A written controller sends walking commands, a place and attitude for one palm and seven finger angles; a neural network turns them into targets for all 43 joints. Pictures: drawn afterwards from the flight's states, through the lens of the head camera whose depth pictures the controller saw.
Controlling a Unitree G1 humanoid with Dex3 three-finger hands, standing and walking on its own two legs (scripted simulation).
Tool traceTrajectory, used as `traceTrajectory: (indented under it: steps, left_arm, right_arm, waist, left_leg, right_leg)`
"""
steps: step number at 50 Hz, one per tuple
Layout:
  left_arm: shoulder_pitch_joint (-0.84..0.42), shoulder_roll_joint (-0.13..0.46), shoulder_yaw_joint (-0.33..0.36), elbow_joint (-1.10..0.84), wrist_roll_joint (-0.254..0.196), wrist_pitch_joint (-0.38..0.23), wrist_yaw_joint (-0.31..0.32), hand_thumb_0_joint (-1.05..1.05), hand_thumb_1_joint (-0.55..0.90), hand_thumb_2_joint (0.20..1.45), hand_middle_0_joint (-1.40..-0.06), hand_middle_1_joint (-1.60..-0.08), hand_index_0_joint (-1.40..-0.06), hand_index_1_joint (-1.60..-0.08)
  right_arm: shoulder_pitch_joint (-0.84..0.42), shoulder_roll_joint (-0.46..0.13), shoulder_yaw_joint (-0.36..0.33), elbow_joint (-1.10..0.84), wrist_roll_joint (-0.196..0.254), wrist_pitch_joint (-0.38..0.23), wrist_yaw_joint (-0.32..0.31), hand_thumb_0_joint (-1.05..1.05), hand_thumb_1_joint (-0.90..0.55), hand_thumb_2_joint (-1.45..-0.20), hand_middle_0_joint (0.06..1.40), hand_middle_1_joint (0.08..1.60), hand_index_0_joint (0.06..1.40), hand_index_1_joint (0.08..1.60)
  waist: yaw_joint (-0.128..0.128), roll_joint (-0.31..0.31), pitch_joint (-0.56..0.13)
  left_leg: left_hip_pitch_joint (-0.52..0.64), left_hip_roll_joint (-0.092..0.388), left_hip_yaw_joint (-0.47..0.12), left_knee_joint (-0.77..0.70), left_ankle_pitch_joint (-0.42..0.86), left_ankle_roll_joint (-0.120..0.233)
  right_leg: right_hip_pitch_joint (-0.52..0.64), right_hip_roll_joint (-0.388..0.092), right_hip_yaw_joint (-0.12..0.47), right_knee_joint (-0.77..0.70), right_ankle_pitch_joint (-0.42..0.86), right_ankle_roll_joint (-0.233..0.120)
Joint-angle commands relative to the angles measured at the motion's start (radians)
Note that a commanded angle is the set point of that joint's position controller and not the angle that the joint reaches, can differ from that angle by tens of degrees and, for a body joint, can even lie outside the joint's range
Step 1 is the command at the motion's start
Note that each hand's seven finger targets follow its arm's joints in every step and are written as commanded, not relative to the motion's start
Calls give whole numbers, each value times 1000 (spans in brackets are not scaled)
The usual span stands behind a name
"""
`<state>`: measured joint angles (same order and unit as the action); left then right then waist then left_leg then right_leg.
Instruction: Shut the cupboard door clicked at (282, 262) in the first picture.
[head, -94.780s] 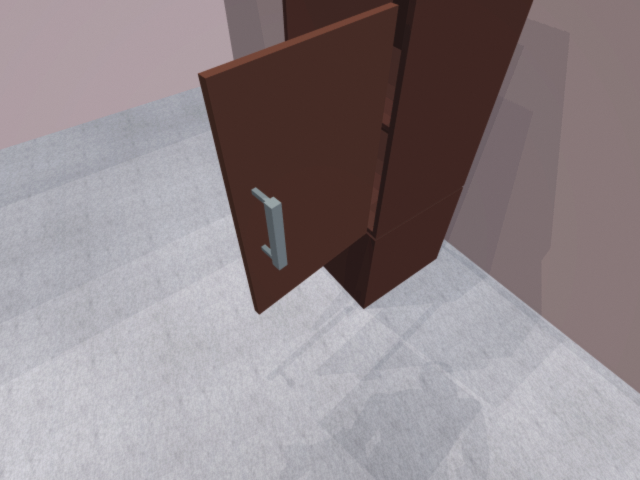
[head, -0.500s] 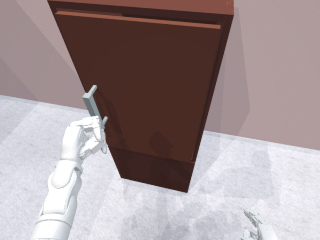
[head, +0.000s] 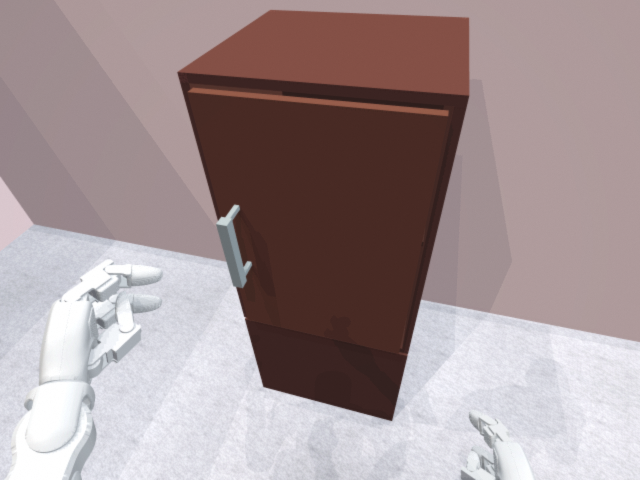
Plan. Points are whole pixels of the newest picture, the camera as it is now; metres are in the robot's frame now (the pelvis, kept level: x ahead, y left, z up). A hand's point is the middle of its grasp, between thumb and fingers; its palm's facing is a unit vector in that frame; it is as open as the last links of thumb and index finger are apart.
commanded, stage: draw the hand back to the body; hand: left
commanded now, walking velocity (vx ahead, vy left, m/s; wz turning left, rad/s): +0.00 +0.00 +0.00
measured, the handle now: (237, 247) +0.55 +0.22 -0.05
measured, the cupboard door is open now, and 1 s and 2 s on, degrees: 0 0 0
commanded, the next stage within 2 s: step back with the hand held close in 0.58 s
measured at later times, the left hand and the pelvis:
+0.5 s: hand (85, 339) +0.20 +0.25 +0.15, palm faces +0.46 -0.81 -0.38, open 7.3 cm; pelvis +0.02 -0.01 +0.00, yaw +1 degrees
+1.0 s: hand (95, 328) +0.22 +0.25 +0.15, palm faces +0.37 -0.79 -0.50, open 7.4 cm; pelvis +0.02 -0.01 +0.00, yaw +1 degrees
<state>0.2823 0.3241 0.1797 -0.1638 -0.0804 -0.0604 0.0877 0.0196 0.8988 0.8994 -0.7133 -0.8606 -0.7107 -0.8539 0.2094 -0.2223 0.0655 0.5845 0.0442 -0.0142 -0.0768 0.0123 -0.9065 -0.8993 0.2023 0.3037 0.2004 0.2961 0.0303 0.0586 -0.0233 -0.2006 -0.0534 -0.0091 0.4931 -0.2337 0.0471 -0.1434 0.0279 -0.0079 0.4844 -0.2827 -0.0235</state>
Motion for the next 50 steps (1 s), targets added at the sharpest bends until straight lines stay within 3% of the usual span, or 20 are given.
traceTrajectory:
  steps: [1,4,10,12,14,16,20,21,22,25,26,31,35,36,37,39,42,45,46,50]
  left_arm:
    - [-63,225,201,-308,-6,-82,25,0,900,900,-447,-570,-447,-570]
    - [-12,210,213,-370,-8,-88,24,0,900,900,-365,-480,-365,-480]
    - [89,247,302,-438,-10,-94,30,0,900,900,-200,-300,-200,-300]
    - [82,181,242,-382,-8,-83,25,0,900,900,-200,-300,-200,-300]
    - [46,174,230,-355,-3,-75,28,0,900,900,-200,-300,-200,-300]
    - [28,183,232,-347,0,-73,30,0,900,900,-200,-300,-200,-300]
    - [24,227,267,-414,0,-80,38,0,900,900,-200,-300,-200,-300]
    - [31,253,288,-430,1,-79,40,0,900,900,-200,-300,-200,-300]
    - [33,239,276,-463,2,-83,42,0,900,900,-200,-300,-200,-300]
    - [53,248,285,-482,4,-78,46,0,900,900,-200,-300,-200,-300]
    - [76,262,307,-457,1,-72,46,0,900,900,-200,-300,-200,-300]
    - [115,222,293,-378,-11,-57,30,0,900,900,-200,-300,-200,-300]
    - [114,206,279,-374,-14,-53,22,0,900,900,-200,-300,-200,-300]
    - [-66,385,437,-415,0,-108,44,0,900,900,-200,-300,-200,-300]
    - [67,278,356,-361,0,-120,34,0,900,900,-200,-300,-200,-300]
    - [148,237,307,-353,1,-121,30,0,900,900,-200,-300,-200,-300]
    - [192,262,328,-435,1,-135,40,0,900,900,-200,-300,-200,-300]
    - [227,280,344,-489,-2,-131,53,0,900,900,-200,-300,-200,-300]
    - [222,309,370,-504,-3,-129,57,0,900,900,-200,-300,-200,-300]
    - [240,312,383,-481,-6,-121,67,0,900,900,-200,-300,-200,-300]
  right_arm:
    - [-169,-105,-49,-155,-12,-95,-2,0,-900,-900,200,300,200,300]
    - [-166,-99,-52,-149,-12,-110,5,0,-900,-900,200,300,200,300]
    - [-159,-100,-64,-138,-11,-132,9,0,-900,-900,200,300,200,300]
    - [-151,-105,-65,-126,-12,-134,8,0,-900,-900,200,300,200,300]
    - [-146,-112,-68,-122,-12,-132,5,0,-900,-900,200,300,200,300]
    - [-146,-119,-72,-118,-13,-134,1,0,-900,-900,200,300,200,300]
    - [-152,-110,-72,-127,-20,-139,-7,0,-900,-900,200,300,200,300]
    - [-155,-113,-71,-123,-22,-144,-9,0,-900,-900,200,300,200,300]
    - [-153,-104,-68,-125,-22,-148,-9,0,-900,-900,200,300,200,300]
    - [-157,-98,-62,-122,-23,-154,-6,0,-900,-900,200,300,200,300]
    - [-160,-101,-63,-118,-26,-156,-7,0,-900,-900,200,300,200,300]
    - [-153,-98,-69,-118,-19,-134,-4,0,-900,-900,200,300,200,300]
    - [-148,-98,-74,-128,-18,-114,-2,0,-900,-900,200,300,200,300]
    - [-125,-119,-76,-161,-5,-98,0,0,-900,-900,200,300,200,300]
    - [-131,-114,-86,-129,-20,-88,-1,0,-900,-900,200,300,200,300]
    - [-135,-117,-94,-134,-22,-60,5,0,-900,-900,200,300,200,300]
    - [-132,-122,-100,-145,-19,-38,0,0,-900,-900,200,300,200,300]
    - [-128,-129,-106,-166,-20,-10,-10,0,-900,-900,200,300,200,300]
    - [-133,-134,-107,-169,-20,-3,-16,0,-900,-900,200,300,200,300]
    - [-122,-129,-110,-185,-18,26,-25,0,-900,-900,200,300,200,300]
  waist:
    - [21,30,-52]
    - [18,38,-33]
    - [27,15,-23]
    - [10,-9,35]
    - [3,-19,65]
    - [4,-31,53]
    - [27,-27,-71]
    - [31,9,-91]
    - [31,37,-115]
    - [35,73,-89]
    - [38,47,-68]
    - [32,-24,-3]
    - [29,-37,-40]
    - [-9,28,42]
    - [-10,-47,-28]
    - [-17,-104,-54]
    - [-23,-41,-147]
    - [-27,6,-192]
    - [-26,10,-196]
    - [-29,-36,-186]
  left_leg:
    - [56,75,-74,-147,8,-24]
    - [55,75,-70,-147,35,-28]
    - [60,78,-61,-145,47,-30]
    - [47,76,-57,-147,38,-27]
    - [39,75,-65,-152,-12,-24]
    - [54,71,-62,-145,-4,-17]
    - [86,58,-43,-116,89,-7]
    - [98,57,-37,-106,119,-7]
    - [102,54,-35,-101,160,-11]
    - [95,53,-34,-94,203,-20]
    - [85,54,-31,-88,217,-18]
    - [70,60,-18,-83,234,-15]
    - [80,58,-9,-78,231,-9]
    - [32,68,-39,-37,156,5]
    - [13,77,-60,15,166,9]
    - [7,70,-45,54,171,7]
    - [5,84,-40,47,273,1]
    - [32,109,-54,32,443,1]
    - [43,113,-57,32,482,1]
    - [-9,129,-77,21,497,-5]
  right_leg:
    - [-30,-20,-12,-118,58,-6]
    - [-18,-26,-14,-117,70,-7]
    - [-19,-24,-16,-126,70,-2]
    - [-45,-27,-15,-133,58,1]
    - [-70,-27,-12,-135,29,4]
    - [-73,-27,-9,-141,32,6]
    - [-5,-39,-3,-122,90,3]
    - [5,-39,4,-125,122,3]
    - [31,-46,-1,-108,164,-1]
    - [25,-43,-7,-102,205,-3]
    - [17,-40,-5,-114,229,-1]
    - [-10,-38,-4,-120,254,6]
    - [4,-46,1,-109,261,13]
    - [-69,-110,88,-182,295,15]
    - [-46,-152,99,-158,322,1]
    - [-49,-180,113,-146,396,6]
    - [10,-191,81,-64,523,2]
    - [14,-153,62,-13,557,16]
    - [3,-143,61,-8,571,19]
    - [14,-126,59,16,537,11]
